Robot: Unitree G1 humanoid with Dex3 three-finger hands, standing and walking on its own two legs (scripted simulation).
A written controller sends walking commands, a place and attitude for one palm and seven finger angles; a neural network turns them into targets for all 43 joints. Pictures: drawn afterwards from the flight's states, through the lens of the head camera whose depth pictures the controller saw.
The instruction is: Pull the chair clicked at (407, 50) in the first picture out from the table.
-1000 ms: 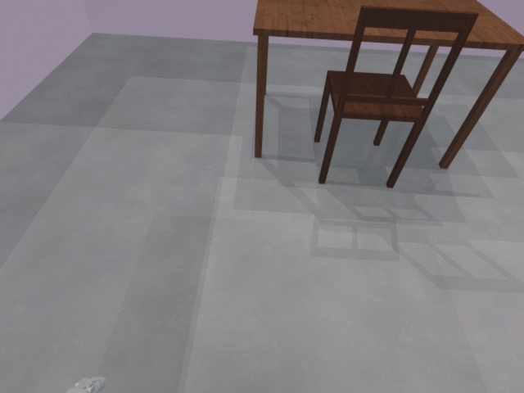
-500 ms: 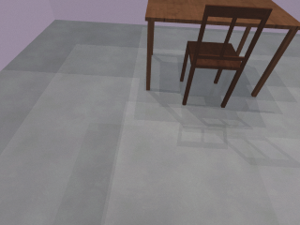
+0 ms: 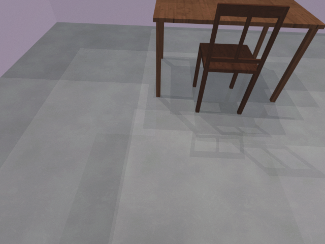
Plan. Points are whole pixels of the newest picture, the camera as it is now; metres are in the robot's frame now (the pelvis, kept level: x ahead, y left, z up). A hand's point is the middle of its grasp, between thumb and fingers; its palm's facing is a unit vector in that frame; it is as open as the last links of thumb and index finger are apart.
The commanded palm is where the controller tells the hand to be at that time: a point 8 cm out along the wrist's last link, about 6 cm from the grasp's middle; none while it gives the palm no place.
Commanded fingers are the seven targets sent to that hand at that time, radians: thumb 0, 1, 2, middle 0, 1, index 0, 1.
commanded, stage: look at it before walking up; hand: left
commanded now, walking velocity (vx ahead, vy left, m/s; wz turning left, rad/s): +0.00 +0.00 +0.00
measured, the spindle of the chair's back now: (242, 39) +1.34 -0.46 -0.10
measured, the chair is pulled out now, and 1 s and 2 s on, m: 0.00 0.00 0.00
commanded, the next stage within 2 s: walk to a spot facing it in 0.44 s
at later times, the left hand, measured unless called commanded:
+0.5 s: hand out of the picture +0.08 +0.24 -0.16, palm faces -0.03 -0.95 -0.32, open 7.4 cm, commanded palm none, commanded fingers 0.00 0.90 0.90 -0.20 -0.30 -0.20 -0.30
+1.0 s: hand out of the picture +0.06 +0.17 -0.18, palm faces -0.16 -0.95 -0.27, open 7.4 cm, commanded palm none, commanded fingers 0.00 0.90 0.90 -0.20 -0.30 -0.20 -0.30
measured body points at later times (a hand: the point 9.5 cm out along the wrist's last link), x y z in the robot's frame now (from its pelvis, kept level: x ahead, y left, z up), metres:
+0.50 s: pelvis +0.01 +0.00 +0.00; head +0.01 +0.00 +0.45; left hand +0.08 +0.29 -0.14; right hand +0.09 -0.30 -0.13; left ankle +0.00 +0.12 -0.74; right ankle +0.01 -0.12 -0.74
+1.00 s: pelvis -0.01 -0.03 -0.02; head +0.03 -0.06 +0.42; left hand +0.07 +0.22 -0.16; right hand +0.02 -0.29 -0.18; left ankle -0.01 +0.12 -0.71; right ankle -0.01 -0.11 -0.75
